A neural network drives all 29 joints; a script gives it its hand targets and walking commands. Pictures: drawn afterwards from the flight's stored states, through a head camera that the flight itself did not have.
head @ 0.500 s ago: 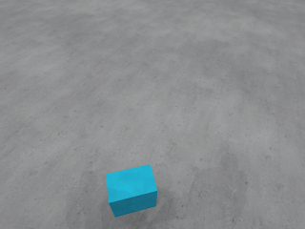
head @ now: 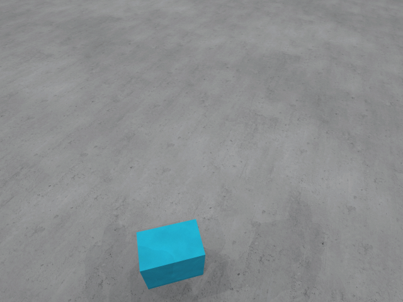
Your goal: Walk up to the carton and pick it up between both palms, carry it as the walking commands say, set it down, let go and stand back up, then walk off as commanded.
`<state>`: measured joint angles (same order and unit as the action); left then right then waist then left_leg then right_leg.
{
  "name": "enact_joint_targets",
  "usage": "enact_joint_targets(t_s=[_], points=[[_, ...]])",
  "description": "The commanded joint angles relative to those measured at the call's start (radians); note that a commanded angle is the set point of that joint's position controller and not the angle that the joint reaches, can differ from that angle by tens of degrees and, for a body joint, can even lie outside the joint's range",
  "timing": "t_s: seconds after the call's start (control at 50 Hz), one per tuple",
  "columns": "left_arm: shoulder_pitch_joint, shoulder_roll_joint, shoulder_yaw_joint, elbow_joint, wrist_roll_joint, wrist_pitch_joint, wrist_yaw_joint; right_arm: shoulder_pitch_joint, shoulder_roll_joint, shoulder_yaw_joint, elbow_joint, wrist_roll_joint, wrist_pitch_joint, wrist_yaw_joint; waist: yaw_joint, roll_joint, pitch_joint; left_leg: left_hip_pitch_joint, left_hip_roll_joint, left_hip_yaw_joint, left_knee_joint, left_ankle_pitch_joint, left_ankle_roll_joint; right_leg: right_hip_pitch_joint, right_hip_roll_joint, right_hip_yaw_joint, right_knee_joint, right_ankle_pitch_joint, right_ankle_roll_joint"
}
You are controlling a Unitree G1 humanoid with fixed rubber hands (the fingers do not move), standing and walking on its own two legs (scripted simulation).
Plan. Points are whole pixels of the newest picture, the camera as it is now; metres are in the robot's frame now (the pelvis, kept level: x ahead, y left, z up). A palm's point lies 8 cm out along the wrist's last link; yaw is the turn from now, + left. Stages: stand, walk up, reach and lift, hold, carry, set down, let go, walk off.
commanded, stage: walk up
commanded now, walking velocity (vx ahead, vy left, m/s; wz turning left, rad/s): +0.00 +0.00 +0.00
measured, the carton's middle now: (171, 254) +0.45 +0.11 -0.65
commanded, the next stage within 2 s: stand in 1.46 s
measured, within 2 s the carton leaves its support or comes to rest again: neither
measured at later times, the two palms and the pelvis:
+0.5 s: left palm out of the picture -0.04 +0.25 -0.14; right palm out of the picture +0.04 -0.23 -0.14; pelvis +0.03 +0.01 +0.00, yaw +3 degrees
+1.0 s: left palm out of the picture +0.06 +0.30 -0.14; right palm (273, 295) +0.18 -0.17 -0.15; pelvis +0.06 +0.05 -0.01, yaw +8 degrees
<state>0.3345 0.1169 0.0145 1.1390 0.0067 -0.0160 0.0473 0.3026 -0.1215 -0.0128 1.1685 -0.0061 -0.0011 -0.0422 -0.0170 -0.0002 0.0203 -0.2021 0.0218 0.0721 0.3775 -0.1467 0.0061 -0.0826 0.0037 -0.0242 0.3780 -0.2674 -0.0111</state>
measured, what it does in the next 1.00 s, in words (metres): steps on the spot: left foot, then right foot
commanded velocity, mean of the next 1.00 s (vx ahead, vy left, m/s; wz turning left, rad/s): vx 0.03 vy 0.00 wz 0.13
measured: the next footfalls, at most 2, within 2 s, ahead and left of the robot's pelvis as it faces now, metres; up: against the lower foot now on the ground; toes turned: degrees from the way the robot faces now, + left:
left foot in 0.66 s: +0.16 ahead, +0.19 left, +0.00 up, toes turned +13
right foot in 0.96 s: +0.12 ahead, -0.04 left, +0.00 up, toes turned +7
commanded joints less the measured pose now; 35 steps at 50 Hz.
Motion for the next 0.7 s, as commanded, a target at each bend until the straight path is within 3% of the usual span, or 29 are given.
enact_joint_targets(t_s=[0.0, 0.34, 0.36, 0.38, 0.4, 0.42, 0.44, 0.46, 0.48, 0.52, 0.54, 0.56, 0.6, 0.62, 0.64, 0.66, 0.68], points=[[0.082, 0.065, 0.008, -0.004, -0.001, -0.005, 0.003, 0.063, -0.074, -0.010, -0.008, 0.000, -0.004, -0.003, 0.002, -0.006, 0.068, 0.043, 0.088, -0.090, -0.061, 0.035, 0.016, -0.120, -0.094, 0.075, -0.092, 0.090, -0.005], [0.104, 0.069, 0.005, -0.001, -0.003, -0.009, 0.006, 0.053, -0.080, -0.010, -0.017, 0.001, -0.006, -0.005, 0.005, -0.006, 0.053, 0.065, 0.089, -0.082, -0.044, 0.098, 0.017, -0.112, -0.098, 0.069, -0.083, 0.161, -0.002], [0.077, 0.133, 0.032, -0.023, 0.018, -0.003, 0.013, 0.052, -0.157, -0.046, -0.038, -0.015, -0.004, -0.003, 0.005, 0.017, 0.062, -0.007, 0.080, -0.058, 0.034, 0.004, 0.018, -0.127, -0.126, 0.029, -0.011, 0.125, 0.021], [0.187, 0.198, 0.068, -0.013, 0.041, -0.003, 0.011, 0.003, -0.187, -0.062, -0.086, -0.029, 0.009, 0.023, 0.084, -0.016, 0.045, -0.282, 0.055, -0.101, 0.117, -0.361, 0.027, 0.058, -0.228, 0.154, -0.093, -0.317, -0.027], [0.274, 0.276, 0.087, 0.013, 0.047, 0.001, 0.023, -0.162, -0.177, -0.065, -0.163, -0.027, 0.023, 0.043, 0.150, -0.171, 0.148, -0.523, -0.003, -0.033, 0.327, -0.350, -0.014, 0.116, -0.405, 0.397, -0.280, -0.535, -0.105], [0.234, 0.279, 0.085, -0.002, 0.037, -0.006, 0.028, -0.225, -0.140, -0.059, -0.201, -0.025, 0.025, 0.046, 0.137, -0.222, 0.210, -0.587, 0.051, -0.041, 0.517, -0.292, -0.031, 0.030, -0.489, 0.455, -0.353, -0.561, -0.149], [0.163, 0.244, 0.073, -0.022, 0.029, -0.014, 0.028, -0.185, -0.121, -0.054, -0.194, -0.028, 0.017, 0.048, 0.100, -0.168, 0.208, -0.578, 0.070, -0.070, 0.582, -0.237, -0.034, -0.003, -0.466, 0.389, -0.342, -0.482, -0.141], [0.115, 0.218, 0.064, -0.030, 0.024, -0.023, 0.024, -0.159, -0.117, -0.052, -0.192, -0.028, 0.006, 0.051, 0.080, -0.112, 0.197, -0.556, 0.082, -0.090, 0.548, -0.186, -0.040, 0.002, -0.431, 0.304, -0.321, -0.333, -0.117], [0.089, 0.187, 0.053, -0.035, 0.021, -0.031, 0.018, -0.131, -0.107, -0.049, -0.188, -0.029, 0.000, 0.053, 0.063, -0.098, 0.171, -0.496, 0.072, -0.073, 0.494, -0.155, -0.042, -0.006, -0.377, 0.182, -0.282, -0.137, -0.093], [0.052, 0.158, 0.035, -0.038, 0.016, -0.025, 0.016, -0.076, -0.089, -0.042, -0.185, -0.029, -0.002, 0.047, 0.016, -0.130, 0.121, -0.290, 0.011, 0.005, 0.349, -0.170, -0.047, -0.068, -0.260, -0.041, -0.088, 0.506, -0.054], [0.089, 0.169, 0.042, -0.038, 0.019, -0.020, 0.015, -0.080, -0.090, -0.044, -0.198, -0.023, 0.003, 0.044, 0.023, -0.160, 0.094, -0.248, -0.005, 0.034, 0.306, -0.178, -0.037, -0.053, -0.257, -0.061, -0.015, 0.693, -0.058], [0.103, 0.188, 0.049, -0.032, 0.025, -0.015, 0.016, -0.065, -0.110, -0.049, -0.202, -0.015, 0.005, 0.042, 0.017, -0.182, 0.053, -0.197, -0.005, 0.036, 0.271, -0.150, -0.026, -0.038, -0.269, -0.054, 0.067, 0.779, -0.064], [0.093, 0.195, 0.056, -0.038, 0.037, -0.009, 0.000, 0.007, -0.143, -0.055, -0.181, -0.014, -0.009, 0.046, -0.015, -0.164, -0.036, 0.012, -0.014, 0.083, 0.121, 0.005, 0.002, -0.118, -0.213, -0.102, 0.183, 0.419, -0.038], [0.116, 0.164, 0.039, -0.046, 0.037, -0.007, -0.008, 0.040, -0.193, -0.072, -0.170, -0.017, -0.020, 0.043, -0.035, -0.084, -0.054, 0.140, 0.025, 0.060, 0.088, 0.057, 0.013, -0.206, -0.162, -0.120, 0.278, 0.250, -0.016], [0.120, 0.128, 0.031, -0.071, 0.029, -0.001, -0.008, 0.094, -0.276, -0.087, -0.172, -0.013, -0.031, 0.036, -0.045, 0.129, -0.084, 0.242, 0.233, -0.189, 0.064, 0.334, 0.042, -0.369, -0.089, -0.116, 0.464, -0.205, 0.015], [0.136, 0.127, 0.041, -0.099, 0.017, 0.016, 0.002, 0.139, -0.340, -0.106, -0.197, -0.014, -0.032, 0.028, -0.041, 0.271, -0.149, 0.200, 0.468, -0.495, -0.023, 0.480, 0.155, -0.410, -0.034, -0.054, 0.646, -0.411, 0.043], [0.111, 0.156, 0.053, -0.093, 0.010, 0.027, 0.000, 0.105, -0.309, -0.085, -0.184, -0.011, -0.027, 0.024, -0.016, 0.164, -0.138, 0.148, 0.426, -0.433, 0.000, 0.592, 0.182, -0.383, -0.071, 0.019, 0.748, -0.385, 0.052]])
